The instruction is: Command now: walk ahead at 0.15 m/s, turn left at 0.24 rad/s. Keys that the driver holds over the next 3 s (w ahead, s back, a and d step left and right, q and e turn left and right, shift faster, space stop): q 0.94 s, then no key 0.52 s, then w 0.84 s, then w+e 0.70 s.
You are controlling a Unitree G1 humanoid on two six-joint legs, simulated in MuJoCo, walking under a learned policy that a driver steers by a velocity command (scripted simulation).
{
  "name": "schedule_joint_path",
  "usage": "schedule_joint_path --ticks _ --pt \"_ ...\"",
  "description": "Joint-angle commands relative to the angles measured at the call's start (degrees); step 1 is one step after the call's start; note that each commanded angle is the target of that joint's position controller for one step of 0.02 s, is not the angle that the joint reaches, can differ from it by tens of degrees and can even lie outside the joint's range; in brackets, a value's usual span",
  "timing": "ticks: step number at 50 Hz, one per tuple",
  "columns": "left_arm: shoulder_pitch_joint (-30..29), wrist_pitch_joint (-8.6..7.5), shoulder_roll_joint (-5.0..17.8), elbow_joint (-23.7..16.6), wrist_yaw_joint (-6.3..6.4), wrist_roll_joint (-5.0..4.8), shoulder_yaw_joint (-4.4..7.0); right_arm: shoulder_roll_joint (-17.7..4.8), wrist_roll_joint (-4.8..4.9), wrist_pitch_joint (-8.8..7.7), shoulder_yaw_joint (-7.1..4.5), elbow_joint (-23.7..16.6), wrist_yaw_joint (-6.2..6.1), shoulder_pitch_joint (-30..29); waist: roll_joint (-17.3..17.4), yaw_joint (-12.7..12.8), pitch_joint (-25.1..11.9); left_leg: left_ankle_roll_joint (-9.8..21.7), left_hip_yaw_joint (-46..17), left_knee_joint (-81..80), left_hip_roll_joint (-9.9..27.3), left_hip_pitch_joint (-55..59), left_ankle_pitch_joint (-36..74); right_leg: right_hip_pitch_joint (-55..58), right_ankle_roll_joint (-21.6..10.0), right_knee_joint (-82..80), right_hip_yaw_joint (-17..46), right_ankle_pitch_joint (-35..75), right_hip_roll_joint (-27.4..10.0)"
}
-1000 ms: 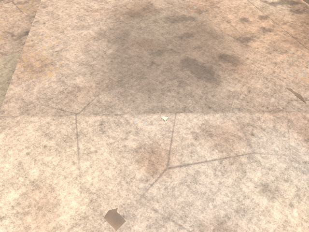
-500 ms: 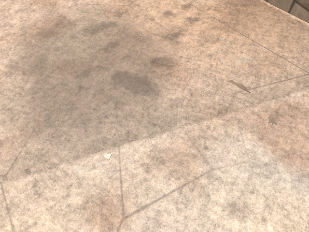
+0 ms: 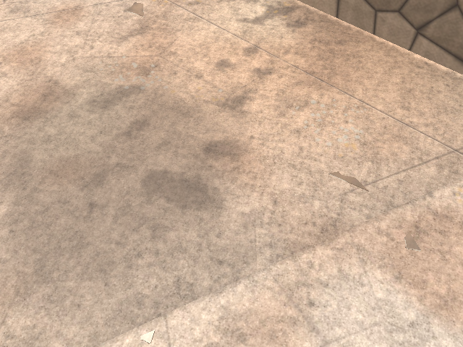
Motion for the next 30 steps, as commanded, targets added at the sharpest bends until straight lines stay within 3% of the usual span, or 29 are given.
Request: schedule_joint_path --ticks 1,2,3,4,6,9,11,13,15,16,17,18,19,20,21,22,23,24,26,27,30 --pt "1.91 0.62 8.88 -5.24 3.10 1.14 2.01 -8.94 0.38 -0.58 -3.03 -3.14 -1.11 2.66 1.94 -0.41 -9.29 16.00 -23.98 -12.27 17.55 20.61 12.83 -16.70 0.93 10.90 1.76 -3.01 -6.49" --pt "0.59 0.70 7.57 -5.45 3.90 2.07 1.47 -6.75 0.47 -0.88 -2.58 -3.88 -1.40 0.99 1.88 0.25 -6.83 16.06 -21.80 -14.12 16.02 14.92 12.31 -14.07 0.83 7.22 0.96 -1.55 -8.58" --pt "1.01 0.88 6.06 -5.55 4.54 2.49 1.02 -7.08 0.54 -1.05 -2.71 -4.54 -1.34 0.34 1.31 1.62 -7.01 15.70 -20.39 -15.56 14.39 10.43 10.27 -9.20 0.97 3.54 0.04 -1.78 -9.27" --pt "3.41 1.17 5.46 -4.99 4.61 1.89 0.83 -8.31 0.38 -1.31 -3.30 -5.36 -1.22 -0.62 0.87 2.80 -7.39 14.82 -17.96 -16.66 12.06 7.13 8.32 -4.58 1.15 0.17 -1.89 0.34 -8.41" --pt "5.46 1.98 5.62 -4.01 3.98 -0.04 0.62 -11.12 0.75 -1.91 -4.76 -6.91 -0.64 -1.45 2.62 2.32 -6.10 14.02 -14.36 -17.55 8.92 3.40 5.01 -0.44 1.89 -6.72 -5.34 4.94 -5.94" --pt "2.79 2.98 6.66 -5.18 4.11 -0.52 0.48 -10.48 0.83 -2.36 -5.31 -8.22 -0.05 2.05 3.35 -0.41 -6.45 14.54 -19.83 -16.51 10.93 8.69 -4.01 -2.84 1.30 -13.21 -3.83 8.03 -5.72" --pt "1.03 2.57 7.78 -5.79 4.69 -0.79 0.62 -9.64 1.00 -2.15 -5.28 -9.59 0.03 2.74 3.90 -1.60 -6.60 15.05 -23.67 -15.21 12.62 11.90 -6.38 -4.03 0.00 -17.18 -2.88 9.64 -6.01" --pt "0.27 1.97 8.37 -6.16 5.01 -1.39 0.71 -9.40 0.94 -1.64 -5.19 -10.68 0.16 2.50 3.55 -1.64 -6.75 15.04 -25.68 -13.31 13.00 13.42 -4.60 -2.67 -1.50 -22.98 -3.08 11.79 -5.53" --pt "0.55 1.30 8.92 -6.68 4.79 -2.64 0.84 -9.59 0.69 -0.87 -5.01 -11.07 0.58 1.70 2.89 -0.53 -6.73 14.42 -26.11 -10.59 11.67 12.97 -1.25 2.16 -3.79 -33.37 -4.44 19.08 -4.20" --pt "0.38 0.89 9.41 -7.36 4.66 -3.23 0.95 -9.07 0.22 -0.44 -4.62 -10.87 0.91 2.32 3.09 -0.40 -7.09 13.30 -26.15 -9.26 10.51 12.12 0.06 5.41 -5.90 -37.23 -4.11 24.04 -4.80" --pt "1.03 0.38 10.59 -8.39 4.75 -3.51 1.26 -7.39 -0.26 0.05 -3.81 -10.57 1.23 3.89 2.12 -0.06 -8.62 10.68 -25.14 -6.70 8.76 10.73 -1.70 9.44 -10.49 -39.72 -1.72 30.51 -8.86" --pt "1.48 -0.38 15.89 -10.45 5.75 -3.14 2.62 -4.04 -0.72 0.23 -2.68 -13.60 1.22 4.03 -8.71 -0.45 -10.91 4.58 -16.31 1.08 0.18 -1.18 -14.91 17.67 -24.55 -41.72 14.35 41.65 -21.97" --pt "-0.47 -1.47 16.83 -11.06 5.90 -0.98 3.19 -5.92 -2.78 0.06 -3.12 -13.18 1.06 2.70 -9.43 0.21 -4.54 -1.55 -9.54 13.67 -3.87 -12.04 -28.77 18.50 -31.41 -46.90 22.88 47.63 -32.28" --pt "-2.45 -1.77 14.51 -11.76 6.18 -0.61 2.83 -8.84 -2.97 0.57 -3.86 -10.99 0.67 5.08 -3.98 -0.86 -5.48 -2.89 -8.56 23.49 0.36 -9.94 -28.46 17.32 -26.95 -47.40 16.78 46.41 -30.43" --pt "-6.29 -2.00 11.90 -13.03 6.00 -1.47 2.16 -10.77 -2.71 1.02 -4.74 -9.47 -0.28 7.67 -5.07 -2.76 -4.79 -3.85 -6.60 28.95 0.93 -8.25 -26.35 15.18 -22.56 -47.07 10.29 45.33 -26.21" --pt "-9.91 -2.25 9.56 -14.35 6.00 -2.39 1.20 -11.04 -2.80 1.29 -5.09 -8.95 -0.97 8.66 -6.88 -4.03 -3.87 -5.00 -5.41 32.05 0.98 -7.44 -23.63 13.41 -19.63 -46.93 5.40 45.26 -23.09" --pt "-10.68 -2.38 9.19 -15.22 6.23 -2.96 1.11 -9.58 -3.11 1.69 -4.63 -9.43 -0.91 7.48 -7.69 -3.60 -3.64 -6.09 -3.38 36.82 0.76 -6.55 -21.74 11.98 -18.34 -46.18 1.79 48.06 -21.03" --pt "-10.40 -2.14 10.21 -16.00 6.49 -2.61 1.44 -8.17 -3.00 1.97 -4.03 -9.71 -0.22 7.06 -6.75 -3.19 -4.53 -6.79 -1.40 40.22 0.73 -5.36 -20.15 11.25 -17.80 -45.52 -1.40 50.54 -19.85" --pt "-7.93 -1.54 12.57 -16.59 6.69 -1.92 2.54 -6.05 -1.13 2.32 -3.02 -10.43 1.63 5.48 -5.14 -0.85 -4.24 -8.45 0.71 36.89 2.08 -6.48 -15.95 13.49 -17.37 -44.33 -6.59 52.28 -17.54" --pt "-5.54 -1.18 13.31 -16.25 6.71 -1.85 2.97 -5.40 -0.64 2.46 -2.71 -10.84 2.33 4.16 -5.11 0.61 -4.06 -9.14 1.47 32.46 3.09 -7.71 -14.53 16.29 -17.50 -43.68 -7.70 53.13 -17.41" --pt "1.68 0.01 14.89 -14.14 6.27 -1.16 4.33 -5.40 -0.52 2.98 -2.36 -11.63 3.46 1.83 -6.08 3.74 -3.13 -8.45 2.01 21.63 5.96 -9.72 -15.32 23.01 -19.02 -42.24 -6.71 56.57 -22.05"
